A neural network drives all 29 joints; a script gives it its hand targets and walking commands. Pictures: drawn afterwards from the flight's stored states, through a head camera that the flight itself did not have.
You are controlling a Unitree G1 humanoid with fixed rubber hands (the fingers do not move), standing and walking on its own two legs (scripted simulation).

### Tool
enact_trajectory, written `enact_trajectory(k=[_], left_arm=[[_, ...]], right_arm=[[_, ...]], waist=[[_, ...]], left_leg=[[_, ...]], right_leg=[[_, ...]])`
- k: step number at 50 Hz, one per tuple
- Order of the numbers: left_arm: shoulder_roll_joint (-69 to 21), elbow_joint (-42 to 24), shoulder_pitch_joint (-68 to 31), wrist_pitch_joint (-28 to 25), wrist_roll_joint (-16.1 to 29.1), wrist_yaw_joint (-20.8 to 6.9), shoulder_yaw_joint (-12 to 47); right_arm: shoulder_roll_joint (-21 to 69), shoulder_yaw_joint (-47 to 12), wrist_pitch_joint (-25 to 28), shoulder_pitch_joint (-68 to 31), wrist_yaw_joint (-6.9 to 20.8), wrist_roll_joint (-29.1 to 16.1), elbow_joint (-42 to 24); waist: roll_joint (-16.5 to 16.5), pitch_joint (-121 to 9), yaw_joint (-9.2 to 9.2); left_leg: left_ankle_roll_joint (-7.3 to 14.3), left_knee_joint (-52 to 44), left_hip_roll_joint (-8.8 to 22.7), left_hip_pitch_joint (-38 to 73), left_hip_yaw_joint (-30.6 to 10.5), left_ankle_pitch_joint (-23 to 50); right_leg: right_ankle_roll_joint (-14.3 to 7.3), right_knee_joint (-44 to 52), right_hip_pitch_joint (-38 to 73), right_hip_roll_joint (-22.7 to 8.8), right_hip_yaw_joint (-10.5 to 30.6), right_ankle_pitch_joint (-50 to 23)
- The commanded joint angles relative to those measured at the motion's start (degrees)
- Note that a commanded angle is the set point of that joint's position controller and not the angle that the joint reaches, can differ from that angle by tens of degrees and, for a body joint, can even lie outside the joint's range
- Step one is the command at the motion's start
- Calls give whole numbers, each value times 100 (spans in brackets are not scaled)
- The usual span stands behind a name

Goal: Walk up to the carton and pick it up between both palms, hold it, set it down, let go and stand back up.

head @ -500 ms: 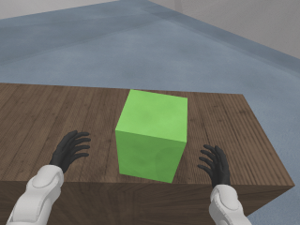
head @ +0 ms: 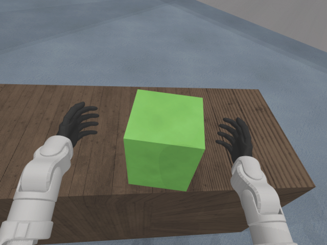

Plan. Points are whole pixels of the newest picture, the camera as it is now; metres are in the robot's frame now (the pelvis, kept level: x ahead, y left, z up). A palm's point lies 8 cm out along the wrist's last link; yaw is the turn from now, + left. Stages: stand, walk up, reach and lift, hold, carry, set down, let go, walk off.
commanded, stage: reach and lift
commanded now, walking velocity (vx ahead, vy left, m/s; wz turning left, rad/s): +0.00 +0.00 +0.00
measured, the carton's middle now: (163, 143) +0.42 -0.01 -0.01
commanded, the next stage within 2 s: none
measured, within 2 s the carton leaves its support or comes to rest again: neither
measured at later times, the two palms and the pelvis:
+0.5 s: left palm (71, 102) +0.42 +0.21 +0.15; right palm (238, 122) +0.38 -0.18 +0.13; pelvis -0.01 +0.00 +0.00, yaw +1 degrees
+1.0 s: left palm (86, 109) +0.43 +0.19 +0.10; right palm (226, 126) +0.40 -0.16 +0.10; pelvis +0.00 -0.01 +0.00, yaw +2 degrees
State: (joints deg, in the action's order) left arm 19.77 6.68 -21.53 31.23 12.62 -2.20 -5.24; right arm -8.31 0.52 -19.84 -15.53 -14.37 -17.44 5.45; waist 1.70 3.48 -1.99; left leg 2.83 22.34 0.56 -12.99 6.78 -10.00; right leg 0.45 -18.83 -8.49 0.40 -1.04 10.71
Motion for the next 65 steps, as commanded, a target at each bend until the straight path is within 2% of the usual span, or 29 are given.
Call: enact_trajectory(k=[1,3,4,8,11,12,13,16,18,21,23,25,26,30,32,35,36,38,43,47,48,50,53,56,57,59,60,63,65], left_arm=[[1083,-926,-3126,-324,-12,64,-489],[1061,-999,-3148,-287,-49,118,-478],[1045,-802,-3265,-242,-81,116,-442],[1074,-349,-4065,-242,-86,123,-387],[1120,-152,-4319,-294,-99,176,-351],[1101,-48,-4311,-278,-110,171,-366],[1102,142,-4474,-284,-118,155,-298],[1211,628,-4975,-365,-86,149,-274],[1218,622,-5058,-464,-1,199,-234],[1211,910,-5354,-522,-3,195,-144],[1221,1380,-5728,-586,3,196,-26],[1316,1702,-6045,-697,78,230,15],[1349,1492,-6003,-760,109,271,35],[1367,2285,-6385,-943,89,272,94],[1436,2407,-6578,-1120,107,297,79],[1375,3126,-6763,-1295,17,282,133],[1307,3035,-6690,-1393,12,281,182],[1174,3244,-6746,-1557,-53,274,266],[838,4059,-6300,-1928,-223,186,277],[777,3516,-6120,-2341,-291,190,195],[787,3584,-6082,-2383,-405,203,94],[768,3739,-6070,-2567,-479,231,11],[720,3480,-6271,-2962,-348,337,69],[650,4022,-6253,-3357,-347,320,90],[630,3935,-6369,-3481,-353,360,113],[504,4324,-6351,-3731,-347,341,185],[505,4220,-6442,-3897,-284,345,195],[345,4551,-6343,-4252,-359,326,247],[297,4995,-6338,-4375,-476,293,200]], right_arm=[[-727,345,215,-2731,105,45,-985],[-809,386,191,-2793,117,26,-979],[-821,430,166,-2918,100,45,-775],[-821,578,93,-3622,112,122,-323],[-865,636,124,-3876,130,129,-102],[-805,556,114,-3957,129,88,-57],[-913,661,106,-4136,113,167,130],[-943,729,106,-4645,108,208,435],[-947,743,169,-4805,98,188,229],[-969,761,150,-4992,110,204,723],[-1025,856,104,-5300,118,263,1207],[-1039,842,132,-5651,122,259,1336],[-960,778,179,-5578,121,207,1143],[-955,744,226,-5986,111,238,1745],[-882,678,301,-6174,93,236,1741],[-840,622,367,-6318,64,247,2381],[-814,683,446,-6233,45,287,2284],[-797,659,560,-6211,33,291,2700],[-598,669,940,-5923,-28,473,3243],[-389,635,1392,-5736,-99,525,2757],[-440,628,1430,-5710,-78,532,2965],[-439,735,1556,-5675,-68,716,3114],[-252,795,1814,-5844,-62,816,2811],[-42,816,1961,-5686,-19,1042,3072],[-107,894,2039,-5763,-5,1113,3076],[-13,968,2179,-5661,37,1204,3346],[19,944,2295,-5729,56,1221,3193],[117,928,2571,-5537,134,1267,3493],[59,994,2679,-5471,172,1288,3946]], waist=[[-624,-3262,27],[-673,-3491,32],[-634,-3424,-59],[-756,-3510,-116],[-815,-3911,-134],[-741,-3889,-90],[-756,-3965,-228],[-700,-4005,-253],[-632,-4381,-248],[-762,-4315,-292],[-863,-4128,-396],[-821,-4206,-344],[-805,-4531,-323],[-779,-4525,-294],[-737,-4785,-229],[-767,-4637,-259],[-797,-4770,-302],[-932,-4758,-370],[-773,-4446,-380],[-890,-4883,-352],[-887,-4756,-300],[-869,-4655,-324],[-974,-5086,-267],[-811,-5291,-262],[-975,-5476,-282],[-990,-5508,-349],[-1034,-5891,-333],[-1037,-6139,-345],[-1061,-5935,-379]], left_leg=[[-402,-20,201,1864,-651,1780],[-423,14,217,1982,-688,1974],[-432,26,202,1959,-673,1987],[-423,6,188,1842,-694,1631],[-445,140,197,2015,-695,1909],[-436,168,190,1975,-701,2012],[-455,183,202,2053,-730,2036],[-425,164,185,1896,-716,1790],[-417,246,197,1900,-747,2014],[-485,341,196,2078,-750,2233],[-496,274,219,1959,-783,1857],[-458,248,221,1800,-794,1638],[-467,334,204,1943,-762,1981],[-456,401,184,1796,-759,1923],[-417,434,154,1622,-743,1959],[-420,438,137,1511,-732,1851],[-418,469,129,1570,-745,1894],[-489,512,143,1698,-760,2161],[-446,525,95,1589,-733,2009],[-507,702,80,1689,-719,2616],[-519,707,111,1690,-737,2645],[-499,689,121,1589,-739,2344],[-518,760,127,1383,-707,2219],[-434,865,139,1032,-707,1926],[-481,908,160,1017,-714,1979],[-489,1023,162,846,-736,1925],[-517,1108,165,799,-744,2038],[-531,1330,166,699,-762,2220],[-553,1398,169,578,-754,2093]], right_leg=[[-60,14,6,119,134,-1646],[-57,-23,39,134,116,-1850],[-45,-11,50,145,94,-1866],[-48,0,-182,110,84,-1539],[-77,-39,-218,153,28,-1740],[-68,-55,-148,140,53,-1857],[-75,-32,-200,161,1,-1864],[-65,-20,-258,158,-23,-1691],[-59,-100,-190,170,-22,-1939],[-61,-71,-360,186,-63,-1921],[-121,-36,-503,174,-119,-1588],[-122,-59,-559,160,-94,-1454],[-96,-108,-459,184,-114,-1757],[-90,-114,-523,144,-82,-1803],[-89,-207,-416,137,-63,-2019],[-79,-175,-502,101,-89,-1983],[-64,-210,-469,98,-77,-2093],[-72,-200,-592,101,-137,-2191],[-14,-145,-622,93,-159,-2132],[19,-249,-551,112,-147,-2607],[14,-237,-589,129,-141,-2509],[10,-213,-774,135,-152,-2190],[-12,-313,-946,105,-135,-2110],[18,-439,-1103,32,-76,-2053],[-7,-514,-1161,53,-106,-2088],[-19,-598,-1273,30,-90,-2039],[-12,-707,-1256,31,-113,-2171],[7,-888,-1394,12,-98,-2302],[12,-957,-1545,24,-125,-2091]])
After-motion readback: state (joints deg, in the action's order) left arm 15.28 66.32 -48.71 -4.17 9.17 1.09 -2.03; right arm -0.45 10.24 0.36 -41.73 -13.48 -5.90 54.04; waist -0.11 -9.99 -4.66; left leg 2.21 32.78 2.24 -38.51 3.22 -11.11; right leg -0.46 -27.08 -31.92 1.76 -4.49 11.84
